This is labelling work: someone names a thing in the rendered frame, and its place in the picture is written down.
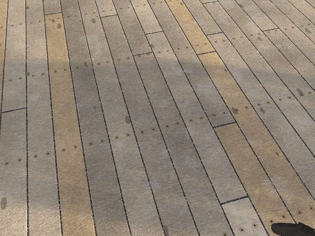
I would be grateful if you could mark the right robot hand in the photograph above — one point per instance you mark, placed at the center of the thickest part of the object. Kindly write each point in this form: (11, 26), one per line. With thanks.
(292, 229)

